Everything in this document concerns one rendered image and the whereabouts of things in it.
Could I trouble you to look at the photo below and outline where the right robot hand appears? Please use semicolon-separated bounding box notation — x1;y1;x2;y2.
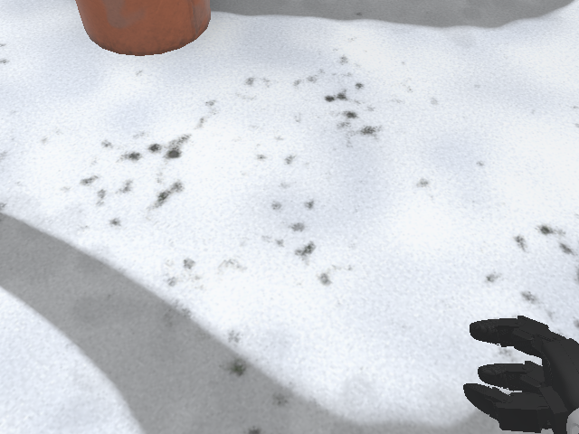
463;316;579;434

